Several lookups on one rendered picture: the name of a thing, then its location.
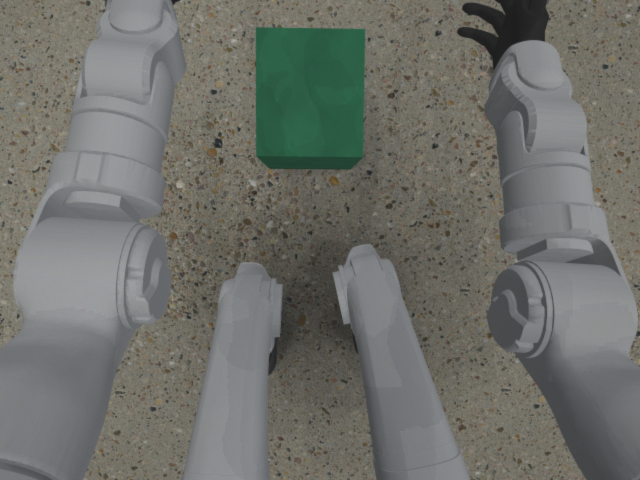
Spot left robot foot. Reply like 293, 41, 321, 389
268, 316, 282, 376

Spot carton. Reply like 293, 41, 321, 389
256, 27, 365, 170

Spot left robot upper arm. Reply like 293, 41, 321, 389
0, 217, 172, 480

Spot right robot forearm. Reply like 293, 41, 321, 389
484, 40, 638, 339

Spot robot right shin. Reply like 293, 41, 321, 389
343, 244, 401, 334

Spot right robot hand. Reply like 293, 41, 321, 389
457, 0, 549, 70

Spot left robot forearm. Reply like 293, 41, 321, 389
13, 0, 186, 314

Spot right robot upper arm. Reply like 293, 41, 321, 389
487, 260, 640, 480

